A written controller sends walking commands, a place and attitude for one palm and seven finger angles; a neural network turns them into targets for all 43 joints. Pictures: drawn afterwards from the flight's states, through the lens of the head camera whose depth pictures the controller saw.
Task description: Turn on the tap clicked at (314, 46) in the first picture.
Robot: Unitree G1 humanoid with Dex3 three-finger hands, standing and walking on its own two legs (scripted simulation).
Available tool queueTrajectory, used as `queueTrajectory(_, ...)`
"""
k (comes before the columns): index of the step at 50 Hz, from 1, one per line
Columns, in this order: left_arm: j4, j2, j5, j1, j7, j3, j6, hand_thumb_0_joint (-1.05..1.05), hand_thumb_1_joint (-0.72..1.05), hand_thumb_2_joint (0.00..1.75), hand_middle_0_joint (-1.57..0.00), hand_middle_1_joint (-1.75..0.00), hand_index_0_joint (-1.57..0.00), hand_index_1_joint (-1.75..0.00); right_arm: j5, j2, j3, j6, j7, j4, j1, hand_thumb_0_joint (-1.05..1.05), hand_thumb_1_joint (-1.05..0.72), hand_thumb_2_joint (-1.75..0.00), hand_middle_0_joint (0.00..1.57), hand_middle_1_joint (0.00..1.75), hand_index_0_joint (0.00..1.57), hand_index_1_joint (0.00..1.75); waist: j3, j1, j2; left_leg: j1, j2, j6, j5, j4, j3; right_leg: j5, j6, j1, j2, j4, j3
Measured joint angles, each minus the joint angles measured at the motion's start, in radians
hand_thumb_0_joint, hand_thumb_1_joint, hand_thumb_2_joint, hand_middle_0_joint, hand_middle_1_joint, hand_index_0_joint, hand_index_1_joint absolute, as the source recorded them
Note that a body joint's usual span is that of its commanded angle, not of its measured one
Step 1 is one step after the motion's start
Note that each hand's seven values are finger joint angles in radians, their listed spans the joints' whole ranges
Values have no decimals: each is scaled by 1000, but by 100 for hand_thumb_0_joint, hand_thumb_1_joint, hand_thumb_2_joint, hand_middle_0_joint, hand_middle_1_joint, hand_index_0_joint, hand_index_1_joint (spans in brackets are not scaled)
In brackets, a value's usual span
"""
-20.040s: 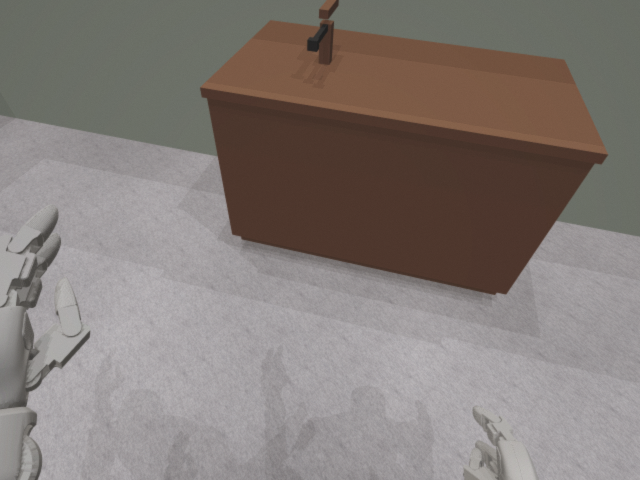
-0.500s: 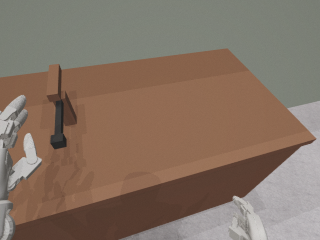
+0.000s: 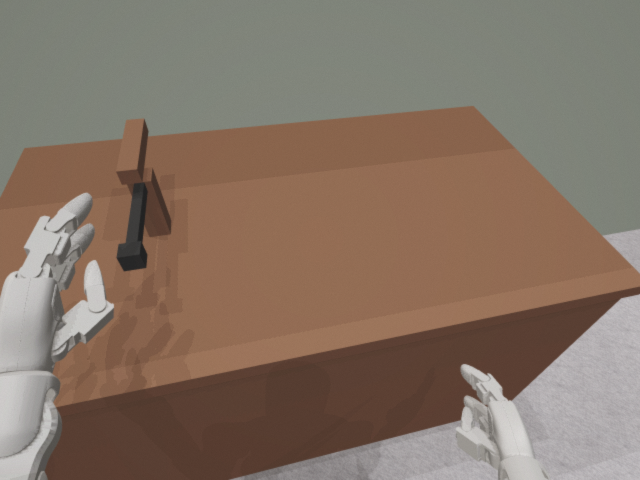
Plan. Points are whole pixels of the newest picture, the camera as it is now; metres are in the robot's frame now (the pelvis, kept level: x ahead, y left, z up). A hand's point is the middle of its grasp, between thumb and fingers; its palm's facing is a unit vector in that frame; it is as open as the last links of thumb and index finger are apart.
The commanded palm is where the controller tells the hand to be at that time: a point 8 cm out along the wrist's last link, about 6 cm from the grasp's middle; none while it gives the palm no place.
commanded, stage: turn the palm inward beside the body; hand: left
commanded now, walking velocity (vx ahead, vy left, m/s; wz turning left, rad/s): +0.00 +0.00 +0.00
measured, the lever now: (132, 256) +0.35 +0.29 +0.08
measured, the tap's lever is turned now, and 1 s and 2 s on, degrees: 0 0 0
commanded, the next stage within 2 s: reach beside the lever's end, fingers flat in 1.86 s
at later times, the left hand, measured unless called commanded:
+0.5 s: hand (120, 307) +0.23 +0.22 +0.16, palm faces +0.44 -0.85 -0.29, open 7.4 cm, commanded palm +0.18 +0.26 +0.17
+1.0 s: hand (124, 343) +0.20 +0.21 +0.14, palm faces +0.45 -0.87 -0.20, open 7.4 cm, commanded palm +0.15 +0.25 +0.15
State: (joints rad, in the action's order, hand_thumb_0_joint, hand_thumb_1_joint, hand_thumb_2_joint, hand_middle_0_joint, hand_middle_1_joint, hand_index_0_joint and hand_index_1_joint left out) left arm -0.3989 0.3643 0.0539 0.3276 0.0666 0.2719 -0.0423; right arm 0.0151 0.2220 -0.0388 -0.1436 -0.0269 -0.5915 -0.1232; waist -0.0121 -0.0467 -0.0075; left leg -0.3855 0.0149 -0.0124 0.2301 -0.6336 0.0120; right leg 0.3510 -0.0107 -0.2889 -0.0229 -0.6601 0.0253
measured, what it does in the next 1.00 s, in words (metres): stands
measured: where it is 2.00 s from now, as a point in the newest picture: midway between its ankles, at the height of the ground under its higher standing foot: outside the picture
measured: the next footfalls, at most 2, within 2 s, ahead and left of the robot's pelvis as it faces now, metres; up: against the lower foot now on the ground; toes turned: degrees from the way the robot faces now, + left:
none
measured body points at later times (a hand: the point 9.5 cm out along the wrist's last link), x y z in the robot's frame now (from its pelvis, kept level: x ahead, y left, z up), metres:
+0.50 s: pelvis +0.03 -0.04 -0.01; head +0.02 -0.06 +0.44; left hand +0.20 +0.26 +0.18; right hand +0.23 -0.27 -0.08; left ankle +0.07 +0.13 -0.72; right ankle +0.00 -0.13 -0.72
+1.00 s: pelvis +0.02 -0.03 -0.01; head +0.00 -0.05 +0.44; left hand +0.17 +0.26 +0.16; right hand +0.23 -0.23 -0.07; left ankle +0.07 +0.13 -0.72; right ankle +0.00 -0.13 -0.72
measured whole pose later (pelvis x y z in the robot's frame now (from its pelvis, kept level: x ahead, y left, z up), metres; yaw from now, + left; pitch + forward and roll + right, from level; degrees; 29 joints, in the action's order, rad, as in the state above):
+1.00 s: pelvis +0.02 -0.03 -0.01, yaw +2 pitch +0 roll +0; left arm -0.46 0.27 0.20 0.48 0.12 0.24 0.02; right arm -0.02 0.23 -0.05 -0.24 -0.11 -0.62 -0.20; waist 0.06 -0.08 0.06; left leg -0.42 0.03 -0.05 0.29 -0.71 0.08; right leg 0.42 0.03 -0.29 0.01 -0.71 0.09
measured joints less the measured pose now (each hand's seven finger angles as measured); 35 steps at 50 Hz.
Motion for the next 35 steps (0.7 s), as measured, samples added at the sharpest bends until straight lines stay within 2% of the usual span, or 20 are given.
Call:
queueTrajectory(2,14,1,-7,-34,39,8,-36,2,88,90,-22,-30,-21,-31,3,-4,-2,-4,-5,-16,2,1,-91,-90,20,30,21,30,2,-13,-1,-22,3,-9,10,-31,21,14,8,-13,5,-27,19)
queueTrajectory(4,39,3,-10,-80,60,28,-39,2,88,90,-22,-31,-21,-31,2,-6,-10,0,-12,-34,5,1,-91,-90,20,30,21,30,7,-23,5,-37,6,-15,19,-55,39,25,17,-20,10,-46,37)
queueTrajectory(9,100,15,17,-157,28,47,57,2,89,90,-21,-30,-21,-31,-10,-5,-34,14,-38,-53,2,1,-91,-90,20,30,21,30,20,-35,35,-42,11,-24,29,-71,65,41,34,-17,19,-61,61)
queueTrajectory(13,98,20,52,-124,-14,36,101,2,89,90,-21,-30,-20,-31,-14,-7,-37,6,-54,-42,-10,1,-91,-90,20,30,21,30,31,-26,57,-37,19,-29,35,-67,66,47,42,-15,27,-58,61)
queueTrajectory(18,37,8,96,-24,-21,48,62,2,89,90,-21,-30,-20,-31,-10,-2,-19,-15,-53,-29,-43,1,-91,-90,20,30,21,30,51,-17,60,-36,32,-40,52,-68,60,62,51,-18,39,-60,53)
queueTrajectory(23,1,-9,124,48,-18,74,42,2,89,90,-21,-30,-21,-31,-14,26,6,-25,-53,-26,-83,1,-91,-90,20,30,21,30,69,-21,53,-31,33,-45,69,-71,58,82,56,-15,39,-66,52)
queueTrajectory(29,-5,-34,137,92,-23,73,37,2,89,90,-21,-30,-21,-31,-23,53,29,-41,-67,-35,-103,1,-91,-90,20,30,21,30,77,-26,52,-28,29,-42,77,-72,62,92,57,-9,36,-67,57)
queueTrajectory(35,-22,-54,140,117,-12,36,16,2,89,90,-21,-30,-20,-31,-28,44,30,-68,-73,-36,-98,1,-91,-90,20,30,20,30,81,-25,52,-30,28,-43,76,-74,62,90,56,-10,35,-67,57)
